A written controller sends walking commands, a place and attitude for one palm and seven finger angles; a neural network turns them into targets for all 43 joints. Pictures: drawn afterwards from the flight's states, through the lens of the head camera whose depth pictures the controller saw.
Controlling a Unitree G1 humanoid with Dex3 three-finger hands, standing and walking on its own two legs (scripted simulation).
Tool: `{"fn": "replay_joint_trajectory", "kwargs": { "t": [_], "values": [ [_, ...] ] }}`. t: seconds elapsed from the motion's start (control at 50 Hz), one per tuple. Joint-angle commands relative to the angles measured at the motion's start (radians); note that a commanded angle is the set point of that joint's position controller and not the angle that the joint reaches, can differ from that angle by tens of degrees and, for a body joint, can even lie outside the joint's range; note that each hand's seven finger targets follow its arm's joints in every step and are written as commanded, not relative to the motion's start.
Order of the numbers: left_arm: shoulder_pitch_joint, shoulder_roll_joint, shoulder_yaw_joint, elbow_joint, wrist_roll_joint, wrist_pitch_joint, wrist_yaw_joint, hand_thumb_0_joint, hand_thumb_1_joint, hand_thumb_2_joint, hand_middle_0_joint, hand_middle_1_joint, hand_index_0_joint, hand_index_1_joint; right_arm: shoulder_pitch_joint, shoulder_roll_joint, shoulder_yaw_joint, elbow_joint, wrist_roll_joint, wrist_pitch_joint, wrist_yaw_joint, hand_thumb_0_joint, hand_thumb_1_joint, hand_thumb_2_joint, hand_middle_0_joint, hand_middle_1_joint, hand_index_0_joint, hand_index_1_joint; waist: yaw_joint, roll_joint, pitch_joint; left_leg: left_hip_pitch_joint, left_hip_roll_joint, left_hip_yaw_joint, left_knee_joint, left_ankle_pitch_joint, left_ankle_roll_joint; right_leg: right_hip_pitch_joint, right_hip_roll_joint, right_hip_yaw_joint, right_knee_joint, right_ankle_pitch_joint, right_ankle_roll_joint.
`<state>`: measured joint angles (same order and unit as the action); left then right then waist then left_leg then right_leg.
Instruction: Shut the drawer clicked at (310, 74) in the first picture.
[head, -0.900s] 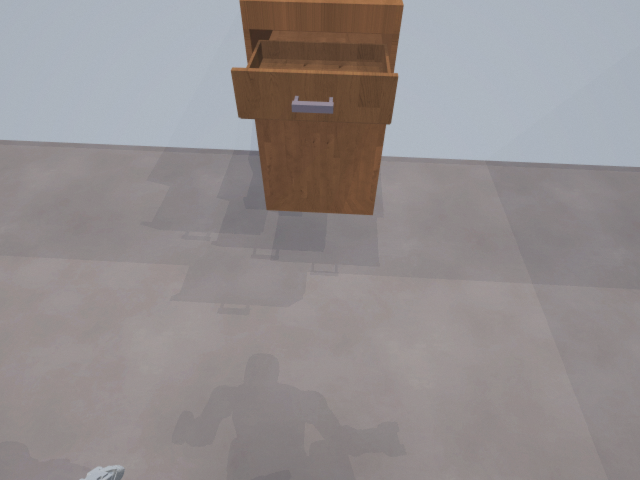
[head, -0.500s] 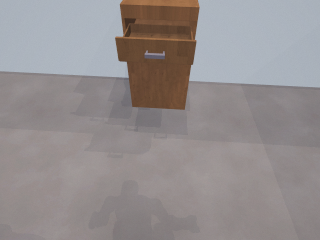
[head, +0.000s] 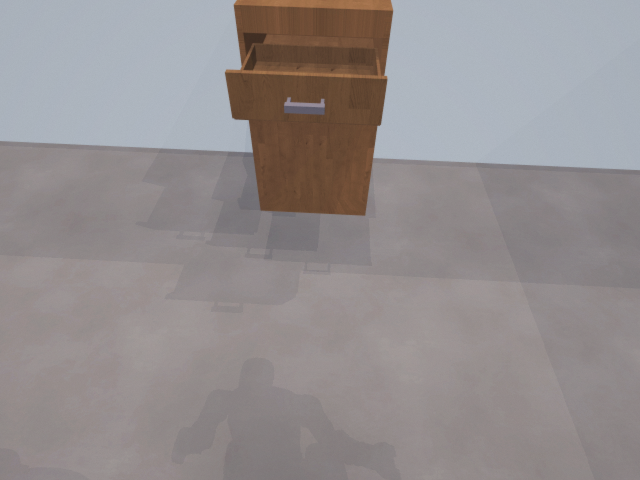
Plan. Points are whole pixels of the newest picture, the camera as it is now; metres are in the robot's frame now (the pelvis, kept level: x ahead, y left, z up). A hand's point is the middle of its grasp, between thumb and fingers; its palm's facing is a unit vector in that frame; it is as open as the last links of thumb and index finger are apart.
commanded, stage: look at it before walking up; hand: left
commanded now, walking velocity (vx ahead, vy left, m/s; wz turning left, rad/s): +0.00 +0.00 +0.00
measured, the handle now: (305, 104) +1.07 +0.10 -0.06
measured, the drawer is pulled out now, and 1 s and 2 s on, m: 0.30 0.30 0.30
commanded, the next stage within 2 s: walk to a spot facing it in 0.54 s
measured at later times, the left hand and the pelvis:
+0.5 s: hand out of the picture +0.08 +0.25 -0.16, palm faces -0.02 -0.95 -0.32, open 7.4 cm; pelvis +0.01 +0.00 +0.00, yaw +0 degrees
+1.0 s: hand out of the picture +0.05 +0.19 -0.19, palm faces -0.07 -0.98 -0.18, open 7.4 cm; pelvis +0.07 +0.00 -0.02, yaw -7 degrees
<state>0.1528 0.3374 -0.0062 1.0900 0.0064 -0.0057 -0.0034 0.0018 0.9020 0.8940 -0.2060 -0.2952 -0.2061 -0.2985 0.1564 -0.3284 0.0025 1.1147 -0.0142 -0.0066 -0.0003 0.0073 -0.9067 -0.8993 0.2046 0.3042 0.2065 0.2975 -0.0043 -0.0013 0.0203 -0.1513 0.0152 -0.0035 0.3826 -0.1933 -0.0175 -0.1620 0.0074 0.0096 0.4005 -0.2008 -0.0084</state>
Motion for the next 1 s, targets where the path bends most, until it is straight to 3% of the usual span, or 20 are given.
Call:
{"fn": "replay_joint_trajectory", "kwargs": {
  "t": [0.0,0.62,0.66,0.68,0.72,0.76,0.82,0.86,0.88,0.9,0.92,0.94,0.96,0.98],
  "values": [
    [-0.046,0.203,0.040,-0.064,0.005,-0.023,0.015,0.000,0.900,0.900,-0.200,-0.300,-0.200,-0.300,-0.052,-0.202,-0.037,-0.062,0.003,-0.028,-0.011,0.000,-0.900,-0.900,0.200,0.300,0.200,0.300,0.005,-0.006,-0.020,-0.013,0.099,-0.097,-0.079,0.042,0.040,-0.025,-0.118,0.117,-0.092,-0.002,-0.024],
    [-0.036,0.202,0.039,-0.059,0.005,-0.027,0.015,0.000,0.900,0.900,-0.200,-0.300,-0.200,-0.300,-0.071,-0.205,-0.034,-0.061,0.006,-0.031,-0.014,0.000,-0.900,-0.900,0.200,0.300,0.200,0.300,0.006,0.011,-0.044,0.030,0.109,-0.092,-0.087,0.132,0.039,0.018,-0.122,0.103,-0.093,0.123,-0.019],
    [0.036,0.080,0.014,-0.026,0.005,-0.007,0.019,0.000,0.900,0.900,-0.200,-0.300,-0.200,-0.300,-0.001,-0.080,-0.006,-0.030,-0.003,-0.017,-0.009,0.000,-0.900,-0.900,0.200,0.300,0.200,0.300,0.006,-0.002,-0.061,0.040,0.100,-0.059,-0.061,0.011,0.021,0.013,-0.111,0.103,-0.077,-0.018,-0.008],
    [0.061,0.075,0.016,-0.021,0.008,-0.001,0.016,0.000,0.900,0.900,-0.200,-0.300,-0.200,-0.300,0.023,-0.075,-0.009,-0.025,-0.004,-0.012,-0.008,0.000,-0.900,-0.900,0.200,0.300,0.200,0.300,0.008,-0.001,-0.053,0.035,0.097,-0.051,-0.049,-0.097,0.025,-0.012,-0.103,0.111,-0.071,-0.130,-0.014],
    [0.080,0.084,0.026,-0.027,0.014,0.008,0.004,0.000,0.900,0.900,-0.200,-0.300,-0.200,-0.300,0.036,-0.082,-0.019,-0.032,-0.009,-0.007,-0.004,0.000,-0.900,-0.900,0.200,0.300,0.200,0.300,0.013,-0.004,0.064,-0.062,0.089,-0.048,-0.048,-0.317,0.034,-0.089,-0.089,0.145,-0.079,-0.321,-0.032],
    [0.111,0.080,0.036,-0.040,0.016,0.007,-0.003,0.000,0.900,0.900,-0.200,-0.300,-0.200,-0.300,0.048,-0.080,-0.028,-0.048,-0.011,-0.009,-0.003,0.000,-0.900,-0.900,0.200,0.300,0.200,0.300,0.016,-0.020,0.121,-0.108,0.084,-0.040,-0.012,-0.375,0.040,-0.135,-0.080,0.186,-0.072,-0.383,-0.055],
    [0.154,0.061,0.050,-0.057,0.015,-0.002,-0.006,0.000,0.900,0.900,-0.200,-0.300,-0.200,-0.300,0.096,-0.061,-0.039,-0.061,-0.009,-0.023,-0.006,0.000,-0.900,-0.900,0.200,0.300,0.200,0.300,0.010,-0.034,0.134,-0.110,0.090,-0.028,0.050,-0.352,0.054,-0.162,-0.075,0.222,-0.026,-0.365,-0.088],
    [0.166,0.040,0.057,-0.069,0.015,-0.012,-0.007,0.000,0.900,0.900,-0.200,-0.300,-0.200,-0.300,0.137,-0.055,-0.046,-0.064,-0.006,-0.036,-0.009,0.000,-0.900,-0.900,0.200,0.300,0.200,0.300,-0.003,0.004,0.116,-0.061,0.120,-0.053,0.053,-0.321,0.072,-0.199,-0.052,0.195,0.058,-0.293,-0.090],
    [0.162,0.026,0.060,-0.078,0.015,-0.016,-0.008,0.000,0.900,0.900,-0.200,-0.300,-0.200,-0.300,0.169,-0.061,-0.053,-0.060,-0.004,-0.040,-0.011,0.000,-0.900,-0.900,0.200,0.300,0.200,0.300,-0.014,0.055,0.112,-0.016,0.159,-0.099,0.024,-0.314,0.096,-0.247,-0.022,0.159,0.135,-0.258,-0.084],
    [0.148,-0.004,0.060,-0.092,0.015,-0.021,-0.009,0.000,0.900,0.900,-0.200,-0.300,-0.200,-0.300,0.218,-0.076,-0.060,-0.050,-0.006,-0.047,-0.015,0.000,-0.900,-0.900,0.200,0.300,0.200,0.300,-0.032,0.133,0.114,0.049,0.225,-0.179,-0.039,-0.289,0.132,-0.320,0.017,0.083,0.264,-0.201,-0.067],
    [0.112,-0.039,0.056,-0.112,0.014,-0.030,-0.010,0.000,0.900,0.900,-0.200,-0.300,-0.200,-0.300,0.270,-0.086,-0.070,-0.035,-0.007,-0.054,-0.022,0.000,-0.900,-0.900,0.200,0.300,0.200,0.300,-0.051,0.214,0.125,0.150,0.307,-0.264,-0.097,-0.178,0.181,-0.432,0.038,-0.001,0.387,-0.203,-0.047],
    [0.053,-0.049,0.055,-0.138,0.015,-0.036,-0.011,0.000,0.900,0.900,-0.200,-0.300,-0.200,-0.300,0.315,-0.073,-0.075,-0.023,-0.009,-0.061,-0.024,0.000,-0.900,-0.900,0.200,0.300,0.200,0.300,-0.074,0.223,0.144,0.225,0.365,-0.283,-0.118,-0.009,0.225,-0.535,-0.004,-0.029,0.462,-0.310,-0.032],
    [0.013,-0.053,0.058,-0.150,0.015,-0.040,-0.011,0.000,0.900,0.900,-0.200,-0.300,-0.200,-0.300,0.336,-0.050,-0.071,-0.014,-0.011,-0.064,-0.026,0.000,-0.900,-0.900,0.200,0.300,0.200,0.300,-0.082,0.172,0.155,0.236,0.388,-0.257,-0.105,0.138,0.241,-0.552,-0.048,-0.023,0.488,-0.342,-0.030],
    [0.006,-0.063,0.061,-0.150,0.013,-0.043,-0.015,0.000,0.900,0.900,-0.200,-0.300,-0.200,-0.300,0.333,-0.040,-0.071,-0.011,-0.012,-0.066,-0.027,0.000,-0.900,-0.900,0.200,0.300,0.200,0.300,-0.071,0.135,0.149,0.226,0.392,-0.220,-0.080,0.214,0.238,-0.527,-0.068,-0.025,0.458,-0.351,-0.034]
  ]
}}
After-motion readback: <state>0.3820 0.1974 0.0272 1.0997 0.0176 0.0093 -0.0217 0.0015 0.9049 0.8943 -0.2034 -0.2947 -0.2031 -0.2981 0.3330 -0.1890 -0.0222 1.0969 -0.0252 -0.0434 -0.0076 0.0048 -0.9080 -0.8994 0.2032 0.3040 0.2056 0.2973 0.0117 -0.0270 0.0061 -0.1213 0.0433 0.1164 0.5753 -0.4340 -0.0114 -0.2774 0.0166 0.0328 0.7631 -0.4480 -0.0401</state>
